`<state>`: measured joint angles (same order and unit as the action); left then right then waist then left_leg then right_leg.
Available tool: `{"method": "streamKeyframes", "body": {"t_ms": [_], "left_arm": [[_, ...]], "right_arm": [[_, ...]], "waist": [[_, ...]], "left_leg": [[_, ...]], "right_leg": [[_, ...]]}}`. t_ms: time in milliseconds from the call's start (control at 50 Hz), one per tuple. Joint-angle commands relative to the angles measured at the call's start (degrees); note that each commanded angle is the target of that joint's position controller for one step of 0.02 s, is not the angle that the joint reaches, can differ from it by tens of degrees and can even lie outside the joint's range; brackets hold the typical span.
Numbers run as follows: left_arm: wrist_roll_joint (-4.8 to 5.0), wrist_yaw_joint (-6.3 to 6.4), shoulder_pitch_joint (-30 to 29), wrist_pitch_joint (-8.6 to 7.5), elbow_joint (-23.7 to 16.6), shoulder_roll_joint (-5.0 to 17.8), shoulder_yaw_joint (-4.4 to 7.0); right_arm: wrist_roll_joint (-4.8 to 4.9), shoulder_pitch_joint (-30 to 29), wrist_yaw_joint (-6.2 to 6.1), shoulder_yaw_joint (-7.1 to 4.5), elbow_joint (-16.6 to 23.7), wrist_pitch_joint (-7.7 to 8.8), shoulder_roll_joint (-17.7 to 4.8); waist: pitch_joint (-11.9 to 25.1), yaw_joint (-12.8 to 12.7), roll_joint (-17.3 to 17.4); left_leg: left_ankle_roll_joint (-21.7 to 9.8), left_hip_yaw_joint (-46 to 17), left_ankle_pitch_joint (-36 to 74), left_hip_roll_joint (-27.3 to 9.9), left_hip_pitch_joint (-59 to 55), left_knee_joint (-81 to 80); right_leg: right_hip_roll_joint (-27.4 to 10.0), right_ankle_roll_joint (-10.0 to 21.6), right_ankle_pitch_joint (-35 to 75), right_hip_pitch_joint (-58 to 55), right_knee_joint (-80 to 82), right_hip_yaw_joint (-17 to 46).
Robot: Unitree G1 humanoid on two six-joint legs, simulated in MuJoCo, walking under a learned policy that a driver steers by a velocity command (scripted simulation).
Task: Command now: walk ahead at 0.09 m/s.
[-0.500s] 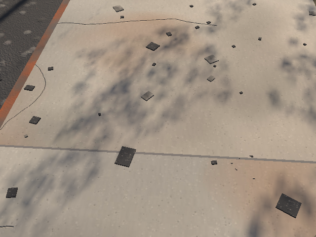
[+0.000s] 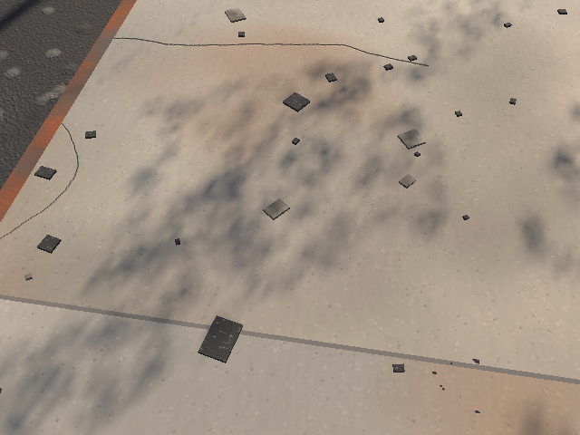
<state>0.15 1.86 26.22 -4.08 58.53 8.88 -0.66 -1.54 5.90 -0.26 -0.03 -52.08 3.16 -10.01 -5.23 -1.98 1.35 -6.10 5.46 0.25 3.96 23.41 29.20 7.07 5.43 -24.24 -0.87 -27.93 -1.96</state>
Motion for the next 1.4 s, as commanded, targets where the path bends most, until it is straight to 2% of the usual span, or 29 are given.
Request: {"method": "streamKeyframes", "body": {"t_ms": [20, 40, 60, 80, 120, 180, 300, 400, 460, 500, 520, 540, 560, 600, 680, 800, 900, 940, 980, 1000, 1020, 1040, 1060, 1080, 1100, 1140, 1200, 1280, 1400], "left_arm": [[2.11, 0.17, 7.4, 0.2, -1.9, 2.6, 0.7], [-0.18, 0.24, 9.8, 1.72, 0.3, 6.5, 1.78], [-2.31, -0.26, 5.8, 2.21, -0.3, 7.7, 2.28], [-3.27, -1.06, 1.1, 2.24, -1.3, 7.8, 2.56], [-3.06, -2.18, -3.0, 3.03, -2.3, 7.2, 2.89], [-2.49, -2.53, -1.8, 3.47, -0.8, 4.0, 2.38], [-2.15, -2.51, -11.2, 3.0, -3.7, 5.2, 2.71], [-1.84, -2.72, -13.9, 2.14, -4.9, 5.3, 2.82], [-1.55, -2.42, -11.1, 1.49, -4.3, 4.7, 2.82], [-1.52, -1.77, -3.8, 0.73, -1.4, 4.8, 3.12], [-1.93, -1.14, 2.0, 0.04, 0.2, 7.0, 3.61], [-1.86, -0.75, 6.2, -0.22, 0.6, 12.4, 4.73], [-1.86, -0.69, 4.1, -0.08, 0.5, 12.9, 5.09], [-1.1, -1.45, -1.9, -0.65, -1.2, 9.5, 4.35], [-0.83, -1.61, 1.0, -2.23, 0.1, 6.4, 3.54], [-1.14, -1.37, 6.7, -2.49, 2.1, 5.7, 2.74], [-1.55, -0.75, 8.5, -2.37, 3.6, 7.0, 2.79], [-1.63, -0.5, 6.9, -2.28, 3.9, 7.9, 3.0], [-1.5, -0.34, 5.3, -1.94, 4.1, 9.3, 3.43], [-1.14, -0.45, 4.4, -1.84, 3.6, 9.2, 3.35], [-0.1, -0.95, 6.4, -1.79, 1.7, 5.6, 2.49], [1.02, -1.4, 10.8, -1.74, 2.0, 4.2, 2.89], [-0.31, -1.32, 5.2, -1.48, 1.0, 7.8, 3.89], [-0.81, -1.56, -0.6, -1.76, -0.7, 7.2, 3.84], [-1.02, -1.71, -2.8, -1.8, -1.1, 6.1, 3.83], [-2.48, -2.35, -1.7, -0.24, -0.8, 4.1, 3.76], [-2.57, -3.08, -4.2, 1.27, -2.1, 3.6, 3.85], [-2.09, -3.48, -15.9, 1.8, -6.3, 4.7, 3.73], [-1.17, -3.58, -27.8, 1.45, -9.9, 4.2, 2.78]], "right_arm": [[-0.47, 21.6, -1.03, -2.56, -4.8, 0.92, -11.4], [2.16, 20.4, -0.3, -2.71, -4.6, 0.47, -10.2], [2.72, 15.4, -0.16, -3.14, -3.6, -0.24, -10.2], [2.32, 11.2, 0.0, -2.74, -2.5, -0.75, -8.1], [1.47, 9.2, -0.28, -2.26, -2.9, -1.03, -6.2], [1.09, 11.9, -0.3, -2.72, -4.7, -0.17, -6.8], [0.9, 16.0, -0.23, -3.65, -5.9, 0.0, -9.3], [0.89, 17.2, -0.28, -4.18, -6.1, 0.06, -10.2], [1.16, 15.8, -0.17, -4.6, -5.8, -0.19, -10.7], [1.26, 13.7, -0.16, -4.61, -5.0, -0.35, -9.4], [0.99, 10.6, 0.02, -3.9, -3.2, -0.04, -6.5], [1.48, 9.2, 0.77, -2.45, -1.0, 0.6, -0.8], [-0.57, 7.1, 1.04, -3.39, -0.7, 0.72, -5.2], [-0.45, 8.6, 2.36, -3.9, -1.7, 0.98, -6.5], [-0.79, 6.3, 2.87, -3.73, -2.4, 0.21, -4.7], [-0.18, -6.3, 2.57, -2.67, 1.9, -0.52, -3.2], [0.41, -12.2, 2.26, -1.9, 4.3, -0.32, -3.5], [0.41, -9.1, 1.71, -2.3, 3.9, 0.05, -4.6], [0.53, 4.1, 0.76, -3.6, -0.2, 0.88, -6.9], [-0.2, 13.5, 0.15, -4.58, -3.2, 1.48, -8.9], [-1.78, 21.9, -0.37, -5.98, -4.2, 1.75, -14.3], [-0.76, 21.6, 0.4, -6.51, -4.3, 0.89, -15.7], [0.76, 15.3, 0.75, -6.12, -3.5, 0.53, -13.7], [1.09, 10.1, 0.87, -5.04, -2.7, 0.91, -9.7], [0.8, 7.9, 0.93, -4.22, -2.8, 1.45, -6.6], [0.7, 8.9, 0.43, -3.06, -4.6, 2.32, -3.4], [0.94, 13.3, 0.12, -3.07, -6.5, 3.37, -5.3], [0.99, 17.6, 0.15, -2.71, -7.4, 3.21, -6.0], [0.78, 24.6, -0.3, -2.28, -9.2, 3.1, -6.3]], "waist": [[18.5, 5.0, 9.9], [20.2, 4.1, 3.2], [12.3, 3.3, 2.1], [7.4, 2.7, 0.0], [1.4, 0.6, 1.7], [2.8, -0.2, 1.6], [2.1, 2.2, 4.2], [2.5, 2.9, 4.2], [2.0, 1.4, 3.3], [1.9, -1.4, 0.3], [2.0, -3.4, -6.2], [3.2, -3.8, -17.7], [-2.5, -2.5, -10.7], [-2.1, 1.9, -6.5], [0.5, 2.1, -5.5], [-1.2, -0.4, -6.5], [-2.3, -1.2, -8.1], [-0.8, 1.1, -8.1], [6.0, 6.6, -7.4], [11.0, 10.4, -6.1], [19.1, 11.3, 2.0], [24.8, 8.6, 11.1], [16.7, 6.8, 3.7], [8.7, 5.6, 1.1], [4.2, 3.7, -1.2], [2.7, 0.5, 0.0], [1.8, -0.5, 1.1], [-0.8, 1.5, 1.4], [-1.2, 5.1, 2.1]], "left_leg": [[-14.3, -25.7, 58.0, -26.2, -35.7, 0.4], [-18.0, -30.5, 42.0, -26.4, -30.8, -3.6], [-17.5, -29.9, 15.1, -24.1, -23.9, -9.6], [-14.9, -29.2, -9.4, -21.6, -17.8, -15.4], [-9.3, -25.5, -27.2, -16.8, -8.3, -22.7], [-6.8, -20.2, -25.5, -14.2, -5.7, -24.2], [-6.7, -19.9, -32.2, -15.7, -7.8, -26.8], [-7.3, -19.3, -33.4, -16.6, -8.4, -25.4], [-7.2, -18.1, -35.2, -16.3, -4.6, -22.1], [-5.4, -15.3, -37.9, -12.9, 3.4, -14.5], [-3.2, -10.7, -35.1, -9.0, 11.2, -3.3], [0.0, -1.4, -30.8, -1.6, 21.6, 13.6], [-0.3, -4.3, -26.0, -3.3, 25.8, 20.7], [0.5, -6.9, -17.2, -6.4, 22.4, 24.2], [3.2, -3.9, -8.4, -7.5, 20.7, 27.6], [4.9, -0.4, -3.4, -6.9, 20.1, 18.1], [2.0, 1.7, -4.0, -4.9, 13.4, 6.0], [-0.4, 2.3, -7.2, -3.1, 7.0, 3.3], [-2.8, 2.8, -8.0, 0.2, -8.1, -0.4], [-4.5, -0.2, -6.8, -2.9, -22.0, -1.7], [-8.2, -18.9, -15.2, -18.3, -38.2, -2.1], [-15.3, -45.6, -17.1, -29.2, -44.7, -11.6], [-13.6, -40.4, -20.9, -26.1, -37.6, -14.1], [-11.9, -31.9, -18.7, -24.1, -28.5, -15.8], [-9.8, -26.0, -12.9, -21.3, -20.9, -17.9], [-7.0, -18.3, -6.1, -17.1, -13.7, -19.6], [-6.8, -13.5, 1.2, -15.3, -12.8, -20.9], [-5.7, -10.1, 5.4, -13.6, -15.1, -22.7], [-4.1, -7.8, 14.0, -13.8, -23.5, -21.0]], "right_leg": [[-3.2, -4.7, -7.0, 19.6, -37.4, 0.9], [-2.6, -3.1, -10.4, 20.8, -42.5, 4.9], [-3.9, -2.5, -8.2, 25.5, -45.2, 4.5], [-5.7, -1.9, -4.6, 27.7, -42.6, 4.7], [-8.0, -2.0, -0.3, 25.7, -34.8, 3.9], [-7.8, -2.8, 2.9, 21.4, -28.7, 1.5], [-9.1, -3.9, 6.1, 25.7, -18.0, -0.5], [-8.5, -3.9, 4.9, 24.0, -10.9, -1.9], [-7.1, -2.6, 5.6, 16.1, -1.6, -3.9], [-6.1, -1.4, 5.6, 3.7, 6.6, -3.7], [-13.4, -0.1, -2.5, -3.4, 13.3, 6.5], [-27.3, 3.6, -19.9, -8.9, 23.2, 28.4], [-30.5, 6.0, -23.7, -2.2, 25.5, 33.7], [-25.4, 4.7, -14.0, 1.8, 24.7, 26.0], [-19.1, 3.1, 12.0, 0.6, 22.8, 12.5], [-17.1, 3.9, 34.5, 0.4, 20.6, 6.5], [-18.6, 4.4, 43.5, -3.6, 18.4, 4.6], [-19.4, 3.8, 55.8, -5.3, 13.4, 3.3], [-18.6, 2.5, 66.6, -5.3, -1.3, 1.8], [-16.9, 1.8, 57.9, 2.4, -13.1, 0.7], [-12.5, 0.5, 33.3, 17.8, -32.1, -1.8], [-2.4, -0.7, -5.2, 32.0, -50.3, 0.7], [-6.7, 0.3, -0.4, 37.3, -52.4, 5.2], [-9.1, 0.4, 4.6, 38.2, -49.9, 4.7], [-11.0, 0.4, 7.4, 35.7, -46.0, 4.5], [-12.6, -0.6, 8.7, 30.1, -40.9, 4.4], [-12.9, -1.9, 10.8, 31.7, -36.4, 2.4], [-13.8, -3.5, 19.5, 38.1, -25.9, 0.2], [-10.8, -3.0, 25.1, 37.0, -10.3, -2.8]]}}
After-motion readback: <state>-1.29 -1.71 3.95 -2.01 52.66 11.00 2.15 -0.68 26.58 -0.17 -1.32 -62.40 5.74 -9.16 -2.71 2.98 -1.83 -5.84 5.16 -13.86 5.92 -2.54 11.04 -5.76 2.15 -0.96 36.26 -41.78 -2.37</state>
